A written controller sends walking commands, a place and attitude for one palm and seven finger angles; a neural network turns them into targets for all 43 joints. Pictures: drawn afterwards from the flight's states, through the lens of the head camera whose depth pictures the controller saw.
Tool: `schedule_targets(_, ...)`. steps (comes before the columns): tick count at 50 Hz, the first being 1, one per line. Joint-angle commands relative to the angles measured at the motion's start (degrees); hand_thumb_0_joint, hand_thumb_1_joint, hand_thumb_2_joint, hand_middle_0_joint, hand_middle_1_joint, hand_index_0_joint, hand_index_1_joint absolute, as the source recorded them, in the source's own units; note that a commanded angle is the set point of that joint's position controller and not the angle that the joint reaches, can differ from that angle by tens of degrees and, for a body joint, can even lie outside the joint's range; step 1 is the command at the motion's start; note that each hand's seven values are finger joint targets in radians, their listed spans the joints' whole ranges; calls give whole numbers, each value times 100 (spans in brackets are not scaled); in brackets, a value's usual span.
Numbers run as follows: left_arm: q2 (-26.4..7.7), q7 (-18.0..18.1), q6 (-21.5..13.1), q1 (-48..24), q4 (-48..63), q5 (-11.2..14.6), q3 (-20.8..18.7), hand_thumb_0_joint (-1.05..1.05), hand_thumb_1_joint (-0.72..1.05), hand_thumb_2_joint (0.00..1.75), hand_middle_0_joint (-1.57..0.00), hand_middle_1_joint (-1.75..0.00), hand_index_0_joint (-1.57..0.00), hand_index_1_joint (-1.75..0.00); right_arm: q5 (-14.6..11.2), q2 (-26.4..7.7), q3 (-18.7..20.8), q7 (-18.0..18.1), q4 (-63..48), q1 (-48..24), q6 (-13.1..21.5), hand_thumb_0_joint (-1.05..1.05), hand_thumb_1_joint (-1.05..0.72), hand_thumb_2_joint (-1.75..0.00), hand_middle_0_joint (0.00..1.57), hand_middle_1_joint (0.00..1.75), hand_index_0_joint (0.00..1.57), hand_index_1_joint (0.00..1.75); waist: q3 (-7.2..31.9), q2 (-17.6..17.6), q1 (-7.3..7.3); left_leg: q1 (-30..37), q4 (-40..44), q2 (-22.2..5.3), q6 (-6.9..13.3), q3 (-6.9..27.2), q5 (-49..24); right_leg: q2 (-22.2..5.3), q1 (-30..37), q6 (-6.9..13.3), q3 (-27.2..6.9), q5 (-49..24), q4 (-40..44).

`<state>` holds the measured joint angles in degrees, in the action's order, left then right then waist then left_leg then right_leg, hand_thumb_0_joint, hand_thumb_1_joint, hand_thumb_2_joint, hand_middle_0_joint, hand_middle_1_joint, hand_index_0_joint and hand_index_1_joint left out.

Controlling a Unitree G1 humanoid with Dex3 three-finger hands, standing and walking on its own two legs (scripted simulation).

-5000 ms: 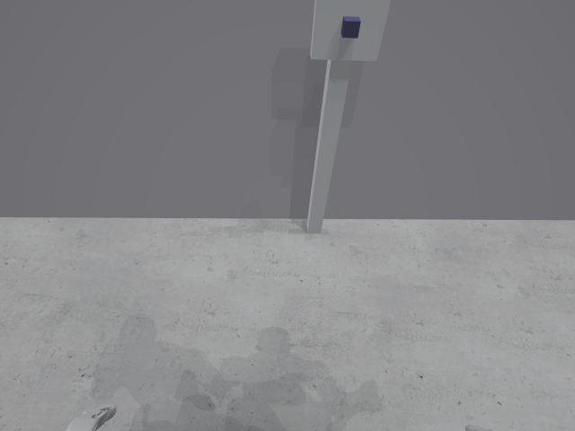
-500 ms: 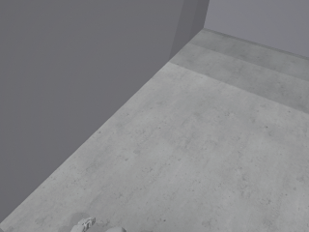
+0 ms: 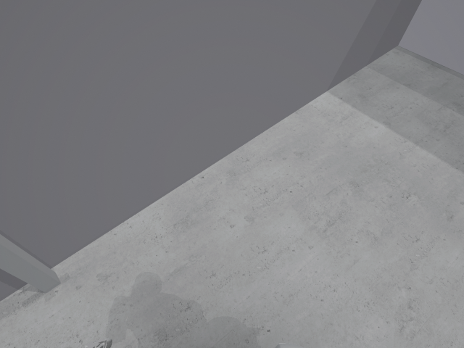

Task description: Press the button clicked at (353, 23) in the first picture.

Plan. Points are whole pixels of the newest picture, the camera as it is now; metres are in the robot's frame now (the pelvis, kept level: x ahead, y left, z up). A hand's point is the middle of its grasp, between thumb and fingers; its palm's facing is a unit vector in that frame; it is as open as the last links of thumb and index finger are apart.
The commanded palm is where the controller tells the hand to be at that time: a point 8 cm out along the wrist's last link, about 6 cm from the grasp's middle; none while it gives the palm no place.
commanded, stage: turn to face it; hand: left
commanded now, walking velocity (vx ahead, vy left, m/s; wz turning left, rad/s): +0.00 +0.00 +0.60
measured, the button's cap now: out of the picture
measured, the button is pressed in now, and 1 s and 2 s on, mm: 0 0 0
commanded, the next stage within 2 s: take the last steps up to it in 1.14 s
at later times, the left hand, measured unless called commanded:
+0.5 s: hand out of the picture -0.04 +0.19 -0.18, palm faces +0.36 -0.91 -0.22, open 7.3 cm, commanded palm none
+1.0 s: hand out of the picture +0.02 +0.25 -0.15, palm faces +0.54 -0.80 -0.25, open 7.3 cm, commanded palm none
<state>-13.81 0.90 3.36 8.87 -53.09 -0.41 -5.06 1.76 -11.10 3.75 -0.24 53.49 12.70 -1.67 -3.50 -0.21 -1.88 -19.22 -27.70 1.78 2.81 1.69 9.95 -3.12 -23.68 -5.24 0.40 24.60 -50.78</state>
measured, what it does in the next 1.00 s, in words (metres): steps on the spot, turning left: right foot, then left foot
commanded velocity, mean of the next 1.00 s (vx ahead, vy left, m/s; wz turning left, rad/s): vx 0.00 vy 0.00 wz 0.53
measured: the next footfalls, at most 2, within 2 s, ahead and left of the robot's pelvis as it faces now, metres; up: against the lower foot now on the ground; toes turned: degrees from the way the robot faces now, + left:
right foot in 0.10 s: +0.03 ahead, -0.15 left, +0.00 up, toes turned +3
left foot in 0.52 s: -0.04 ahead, +0.11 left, +0.00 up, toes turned +27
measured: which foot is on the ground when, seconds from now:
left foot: down 0.00-0.10, up 0.12-0.50, down 0.52-1.00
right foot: up 0.00-0.08, down 0.10-0.52, up 0.54-1.00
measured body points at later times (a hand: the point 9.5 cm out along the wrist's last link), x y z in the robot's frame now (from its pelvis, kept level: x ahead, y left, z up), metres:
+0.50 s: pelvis -0.02 -0.01 -0.01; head +0.03 +0.02 +0.44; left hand -0.06 +0.23 -0.16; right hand +0.16 -0.24 -0.14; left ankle -0.07 +0.09 -0.73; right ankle -0.01 -0.16 -0.74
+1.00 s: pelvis +0.01 +0.00 +0.00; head +0.04 +0.02 +0.44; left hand -0.01 +0.29 -0.13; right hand +0.19 -0.18 -0.15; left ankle -0.07 +0.09 -0.74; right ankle +0.08 -0.11 -0.72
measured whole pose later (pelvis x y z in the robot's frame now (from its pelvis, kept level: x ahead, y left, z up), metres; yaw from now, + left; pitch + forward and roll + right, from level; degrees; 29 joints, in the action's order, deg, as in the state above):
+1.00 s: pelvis +0.01 +0.00 +0.00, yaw +34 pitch +1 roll +0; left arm -13.1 0.7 2.0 5.3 -49.4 -0.1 -3.0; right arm 1.8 -12.1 3.4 -0.1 53.3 12.9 -2.1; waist -3.9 -0.6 -2.4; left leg -13.7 -29.6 3.3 1.2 6.4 16.7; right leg -1.7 -20.1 -5.1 1.3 21.9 -40.8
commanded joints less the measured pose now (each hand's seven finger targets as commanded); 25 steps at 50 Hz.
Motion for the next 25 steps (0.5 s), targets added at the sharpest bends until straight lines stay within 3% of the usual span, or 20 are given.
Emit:
schedule_targets(1,-314,52,-184,243,512,30,-3,0,90,90,-20,-30,-20,-30,-18,-1295,352,46,-431,-59,19,0,-90,-90,20,30,20,30,726,-980,67,432,707,-1328,630,1902,-1005,170,555,107,85,-120,1134)
schedule_targets(3,-401,71,-227,692,434,33,-52,0,90,90,-20,-30,-20,-30,-55,-1247,369,19,-529,-285,-16,0,-90,-90,20,30,20,30,758,-809,306,-267,476,-1017,348,1826,-371,177,1564,177,169,-873,2276)
schedule_targets(4,-659,96,-270,955,415,-21,-110,0,90,90,-20,-30,-20,-30,-91,-1039,362,-14,-599,-336,-37,0,-90,-90,20,30,20,30,819,-160,440,-905,-142,-583,5,1440,430,-365,2208,358,-253,-819,3149)
schedule_targets(5,-1279,143,-337,893,508,-133,-208,0,90,90,-20,-30,-20,-30,-131,-590,292,-31,-711,-203,-37,0,-90,-90,20,30,20,30,748,1666,436,-1980,-1704,249,-505,330,1663,-2028,2604,957,-2104,-311,3921)
schedule_targets(6,-1338,159,-297,562,653,-86,-155,0,90,90,-20,-30,-20,-30,-45,-869,348,-30,-755,-391,-32,0,-90,-90,20,30,20,30,571,1646,405,-1777,-2889,87,-504,223,2236,-2627,1598,1302,-2226,-628,3940)
schedule_targets(7,-1109,147,-289,128,791,-84,-81,0,90,90,-20,-30,-20,-30,-20,-887,358,-80,-736,-319,-78,0,-90,-90,20,30,20,30,333,910,167,-1557,-3604,-39,-474,351,1824,-2296,965,1338,-1616,-507,3920)
schedule_targets(8,-917,139,-351,-150,807,-65,-63,0,90,90,-20,-30,-20,-30,-2,-829,368,-103,-570,-237,-139,0,-90,-90,20,30,20,30,183,1247,13,-1628,-3923,-138,-525,303,1557,-1894,898,1112,-1309,-765,3847)
schedule_targets(10,-634,114,-383,-262,820,-55,53,0,90,90,-20,-30,-20,-30,-19,-839,350,-151,-399,-45,-157,0,-90,-90,20,30,20,30,-8,1019,-117,-1615,-4270,-296,-638,93,1039,-1467,972,949,-435,-1773,3485)
schedule_targets(11,-603,105,-412,-135,784,-66,65,0,90,90,-20,-30,-20,-30,-28,-754,326,-165,-376,-55,-158,0,-90,-90,20,30,20,30,-4,1006,-69,-1621,-4264,-298,-689,-15,938,-1396,1161,936,-141,-2221,3357)
schedule_targets(17,-887,104,-380,681,526,-120,2,0,90,90,-20,-30,-20,-30,-63,-698,211,-169,-565,-776,-175,0,-90,-90,20,30,20,30,237,989,362,-1397,-3030,-402,-804,-394,1372,-1672,1999,1136,201,-3210,3030)
schedule_targets(21,-1107,87,-333,741,463,-150,-89,0,90,90,-20,-30,-20,-30,-105,-653,116,-163,-634,-892,-93,0,-90,-90,20,30,20,30,453,1270,470,-754,-1735,-403,-701,-703,1594,-1860,2152,1163,445,-3826,2601)
schedule_targets(23,-1175,72,-301,704,445,-137,-117,0,90,90,-20,-30,-20,-30,-113,-699,110,-146,-613,-694,-44,0,-90,-90,20,30,20,30,628,1305,399,-272,-1028,-311,-615,-875,1292,-1853,2127,1027,645,-3983,2244)
schedule_targets(24,-1171,59,-290,655,436,-103,-132,0,90,90,-20,-30,-20,-30,-101,-787,129,-137,-564,-469,-11,0,-90,-90,20,30,20,30,757,1115,264,164,-377,-288,-569,-892,765,-1771,2016,847,852,-3838,1883)
schedule_targets(25,-1099,37,-266,616,441,-48,-117,0,90,90,-20,-30,-20,-30,-86,-1006,187,-146,-494,-115,35,0,-90,-90,20,30,20,30,982,565,64,1075,406,-365,-480,-661,-172,-1612,1497,575,1030,-3435,1082)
